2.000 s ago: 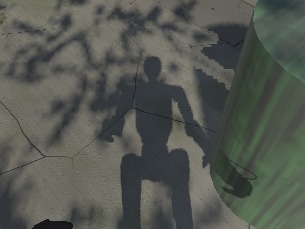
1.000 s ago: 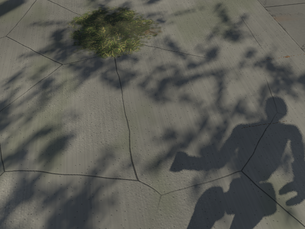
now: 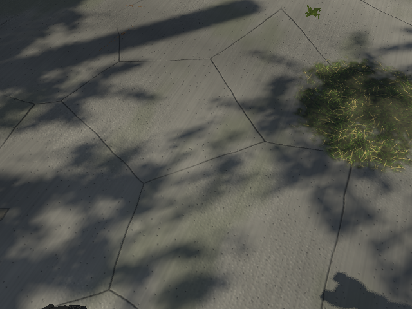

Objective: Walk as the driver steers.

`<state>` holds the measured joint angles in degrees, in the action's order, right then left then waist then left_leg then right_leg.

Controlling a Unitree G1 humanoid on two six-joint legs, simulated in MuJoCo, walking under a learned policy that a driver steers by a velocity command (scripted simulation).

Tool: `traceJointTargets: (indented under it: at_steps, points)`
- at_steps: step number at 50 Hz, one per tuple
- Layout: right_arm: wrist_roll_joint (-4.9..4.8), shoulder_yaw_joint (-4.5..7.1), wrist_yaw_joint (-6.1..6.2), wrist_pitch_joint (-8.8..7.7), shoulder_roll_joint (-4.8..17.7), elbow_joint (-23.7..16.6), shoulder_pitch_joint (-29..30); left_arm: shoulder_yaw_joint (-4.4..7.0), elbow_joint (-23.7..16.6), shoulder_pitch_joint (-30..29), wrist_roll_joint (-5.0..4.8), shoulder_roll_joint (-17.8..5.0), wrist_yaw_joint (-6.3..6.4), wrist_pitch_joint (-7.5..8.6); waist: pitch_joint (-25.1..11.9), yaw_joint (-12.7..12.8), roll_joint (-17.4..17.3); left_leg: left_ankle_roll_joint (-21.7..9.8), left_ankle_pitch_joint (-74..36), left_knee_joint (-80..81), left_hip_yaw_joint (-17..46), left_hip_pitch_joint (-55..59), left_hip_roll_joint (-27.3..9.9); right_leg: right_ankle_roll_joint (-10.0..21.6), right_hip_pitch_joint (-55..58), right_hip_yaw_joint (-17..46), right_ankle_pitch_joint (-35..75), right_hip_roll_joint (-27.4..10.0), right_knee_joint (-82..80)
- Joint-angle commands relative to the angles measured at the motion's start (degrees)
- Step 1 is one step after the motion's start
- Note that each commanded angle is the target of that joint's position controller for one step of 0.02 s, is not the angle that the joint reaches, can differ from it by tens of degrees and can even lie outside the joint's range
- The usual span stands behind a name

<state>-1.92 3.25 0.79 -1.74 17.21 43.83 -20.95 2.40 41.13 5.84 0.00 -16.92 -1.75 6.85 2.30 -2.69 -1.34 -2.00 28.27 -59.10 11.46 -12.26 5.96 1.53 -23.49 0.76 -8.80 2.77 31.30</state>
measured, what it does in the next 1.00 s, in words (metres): walks ahead, turning right: left foot, then right foot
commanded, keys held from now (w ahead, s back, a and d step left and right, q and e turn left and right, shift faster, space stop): w+e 1.00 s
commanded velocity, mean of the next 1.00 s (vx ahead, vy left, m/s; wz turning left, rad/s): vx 0.50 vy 0.00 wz -0.41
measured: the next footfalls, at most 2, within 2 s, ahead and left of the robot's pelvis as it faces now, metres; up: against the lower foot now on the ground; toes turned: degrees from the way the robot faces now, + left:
left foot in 0.38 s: +0.36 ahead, +0.12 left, +0.00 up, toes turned -12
right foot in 0.86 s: +0.57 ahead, -0.21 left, +0.00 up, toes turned -28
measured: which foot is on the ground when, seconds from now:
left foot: up 0.00-0.36, down 0.38-0.86, up 0.88-1.00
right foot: down 0.00-0.38, up 0.40-0.84, down 0.86-1.00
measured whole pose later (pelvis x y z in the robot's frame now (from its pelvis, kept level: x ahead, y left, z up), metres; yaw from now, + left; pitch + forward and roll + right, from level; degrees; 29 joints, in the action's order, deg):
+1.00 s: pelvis +0.51 -0.11 +0.00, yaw -31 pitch +1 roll +1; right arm -0.5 2.6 -0.3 -6.1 17.7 44.4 -14.0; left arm 3.3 35.3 11.3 -0.7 -17.6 -2.2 2.0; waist 4.1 -1.0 0.0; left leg 0.3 22.6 -68.1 1.9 -22.1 -3.1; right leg 5.6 -22.1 -0.2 -10.0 5.1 30.9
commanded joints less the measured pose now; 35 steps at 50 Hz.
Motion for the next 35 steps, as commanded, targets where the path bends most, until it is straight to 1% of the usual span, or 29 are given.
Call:
traceJointTargets:
  at_steps: [1,2,3,4,5,7,9,11,12,14,16,17,18,19,20,21,22,23,24,25,26,27,30,32,35]
  points:
    - [0.89,1.02,0.16,-1.98,7.6,-6.9,5.4,2.04,0.1,9.6,-0.35,-7.4,0.1,-1.18,-2.4,5.6,4.6,0.6,-4.4,-13.6,-3.8,-28.8,-6.5,12.3,25.3,30.4,-13.5,-19.2,-18.0]
    - [1.81,1.16,-0.01,-2.5,6.7,-7.4,7.3,1.68,0.1,8.5,-0.01,-6.6,0.35,-1.32,-0.7,4.6,4.2,0.5,-7.6,-9.1,-4.5,-27.3,-8.6,11.9,21.4,26.6,-7.2,-17.1,-18.8]
    - [2.01,0.95,-0.28,-2.91,5.5,-7.6,7.2,1.41,0.1,8.5,0.31,-6.4,0.52,-1.37,-0.9,3.9,5.5,0.6,-9.2,-6.0,-5.1,-24.7,-9.4,11.6,19.4,24.2,-2.3,-15.1,-19.6]
    - [2.16,0.72,-0.5,-3.19,4.4,-7.6,6.9,1.3,0.4,9.1,0.02,-6.1,0.62,-1.41,-1.9,3.5,6.6,1.0,-9.6,-2.9,-5.8,-23.3,-9.3,11.9,19.2,22.4,1.5,-13.8,-20.1]
    - [2.28,0.41,-0.66,-3.34,3.4,-7.8,7.0,1.38,0.7,9.8,-0.47,-6.5,0.76,-1.42,-2.5,3.3,7.1,1.7,-9.3,0.6,-6.7,-22.5,-9.1,12.6,18.9,20.8,4.6,-13.4,-20.4]
    - [2.65,-0.37,-0.79,-3.65,1.7,-9.1,10.3,1.93,1.5,10.9,-1.38,-8.4,1.25,-1.55,-1.8,3.8,6.7,3.1,-10.8,10.1,-8.0,-20.8,-8.6,13.4,16.7,18.2,7.7,-13.1,-21.4]
    - [2.48,-0.88,-1.17,-4.07,1.0,-9.6,14.2,2.5,1.8,11.4,-1.61,-10.1,1.77,-2.07,-1.2,4.9,6.6,4.3,-18.6,19.2,-8.7,-16.7,-7.5,12.2,13.6,15.6,8.3,-11.9,-21.4]
    - [1.79,-0.78,-1.5,-4.28,1.8,-10.0,17.4,2.67,2.2,13.2,-1.72,-10.6,1.96,-2.67,-1.2,6.0,6.8,5.0,-25.6,24.9,-8.8,-12.9,-5.9,11.1,12.1,15.4,8.1,-11.5,-21.0]
    - [1.55,-0.77,-1.85,-4.36,1.8,-10.3,18.7,2.76,2.4,14.6,-1.58,-10.8,1.95,-3.12,-1.4,6.4,7.5,5.0,-27.2,26.6,-8.5,-11.6,-5.6,10.8,12.1,15.7,6.3,-11.7,-20.2]
    - [1.19,-0.34,-2.19,-4.63,3.1,-10.9,20.8,2.8,2.7,16.4,-1.84,-10.5,2.13,-3.7,-1.0,6.6,7.1,4.4,-28.0,29.8,-7.5,-9.2,-5.3,9.8,12.2,18.0,2.4,-12.4,-18.6]
    - [0.96,0.44,-2.06,-4.91,5.0,-10.6,19.8,2.98,2.6,16.5,-1.9,-10.7,2.3,-3.93,-1.1,5.0,7.7,3.0,-27.0,32.1,-6.9,-4.5,-5.9,8.1,11.9,20.0,-0.2,-12.9,-16.2]
    - [0.98,1.0,-1.76,-4.94,5.8,-9.8,17.1,2.8,2.5,16.3,-1.82,-10.0,2.31,-4.02,-1.9,3.2,7.5,2.0,-25.8,33.6,-7.4,0.0,-6.2,7.0,10.7,19.8,-0.5,-11.9,-13.8]
    - [1.31,1.77,-1.23,-4.96,7.1,-8.7,12.4,2.27,2.2,16.0,-1.52,-8.3,2.21,-3.98,-4.0,0.6,7.0,0.6,-23.6,34.7,-7.2,7.4,-7.5,5.5,8.2,18.7,0.4,-9.4,-8.4]
    - [2.1,2.78,-0.54,-4.92,10.3,-7.7,4.0,0.95,1.0,15.1,-0.73,-4.6,1.94,-3.73,-10.4,-3.5,1.2,-2.8,-18.7,35.1,1.1,19.3,-16.5,3.2,2.1,14.2,-5.0,-5.6,7.0]
    - [2.62,3.95,-0.49,-3.91,15.1,-6.5,-0.4,-0.33,-1.3,20.7,-1.39,-0.3,2.17,-3.02,-17.3,-1.7,-14.5,-10.4,-7.6,39.3,22.4,32.3,-29.0,0.3,-13.2,6.4,-23.2,1.0,24.3]
    - [2.05,3.34,-0.99,-3.68,11.5,-5.6,-0.3,0.75,-1.0,20.6,-2.66,-5.3,2.45,-2.96,-14.1,-1.9,-13.6,-12.0,4.2,43.2,30.6,29.2,-30.2,-0.4,-21.1,6.7,-24.4,-2.5,34.0]
    - [1.72,2.3,-1.04,-3.86,7.8,-5.8,2.2,1.87,-0.9,16.7,-2.72,-8.6,2.54,-3.23,-7.5,-2.2,-8.5,-10.1,2.3,43.9,23.4,23.7,-27.5,-0.5,-22.8,7.4,-19.3,-4.5,37.3]
    - [1.88,1.6,-1.15,-3.99,5.7,-5.9,5.2,2.11,-0.8,15.0,-2.26,-8.4,2.58,-3.59,-4.5,-0.9,-5.7,-8.7,-5.4,44.6,16.0,18.9,-24.8,-1.1,-21.4,6.6,-14.9,-6.0,37.4]
    - [2.14,1.1,-1.28,-4.0,3.9,-5.6,7.4,2.23,-1.0,13.7,-1.74,-7.7,2.46,-3.88,-2.3,0.1,-5.1,-8.2,-12.1,45.7,10.5,15.0,-22.6,-1.6,-20.4,6.4,-11.9,-7.2,35.8]
    - [2.57,0.92,-1.24,-4.08,3.2,-5.2,8.7,2.3,-1.5,13.1,-1.66,-6.7,2.09,-4.25,-1.1,1.2,-6.1,-7.7,-16.7,46.9,6.1,11.7,-21.1,-1.8,-18.6,6.2,-9.9,-8.5,34.6]
    - [2.63,1.04,-1.18,-4.29,3.2,-4.8,9.3,2.14,-1.9,12.6,-1.74,-5.5,1.75,-4.61,-0.7,1.8,-6.4,-7.5,-19.9,48.1,2.9,9.5,-20.3,-2.1,-17.2,5.5,-8.5,-9.2,33.7]
    - [2.52,1.25,-1.14,-4.57,3.5,-4.3,9.3,1.93,-2.4,11.9,-1.71,-4.4,1.48,-4.89,-0.6,1.9,-5.9,-8.0,-23.1,49.1,0.3,8.4,-20.0,-2.4,-17.0,4.9,-7.1,-9.4,33.1]
    - [2.3,2.03,-0.89,-5.0,5.6,-2.7,8.8,1.5,-4.7,8.4,-1.26,-3.0,0.89,-5.15,0.1,1.9,-3.1,-9.2,-30.1,50.7,-5.3,8.0,-20.6,-3.4,-18.5,4.7,-1.8,-9.8,26.8]
    - [2.24,2.28,-0.75,-4.85,6.7,-2.1,8.9,1.1,-5.8,5.9,-1.32,-2.5,0.18,-4.84,0.4,1.3,-2.2,-8.6,-32.6,51.0,-9.8,8.1,-19.7,-3.1,-17.1,3.6,4.4,-9.6,19.9]
    - [1.74,2.59,-0.49,-4.4,8.5,-0.7,6.9,0.56,-8.0,-0.2,-1.2,-1.9,-0.95,-4.38,1.6,-0.8,-1.1,-7.5,-34.0,50.9,-14.6,8.7,-19.5,-1.8,-14.3,0.6,10.6,-8.4,10.9]
Keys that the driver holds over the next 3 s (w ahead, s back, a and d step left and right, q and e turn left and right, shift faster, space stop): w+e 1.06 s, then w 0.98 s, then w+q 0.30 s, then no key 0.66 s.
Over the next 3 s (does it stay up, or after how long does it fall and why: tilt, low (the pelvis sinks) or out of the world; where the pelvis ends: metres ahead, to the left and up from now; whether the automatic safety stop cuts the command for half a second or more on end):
stays up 1.31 -0.62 0.01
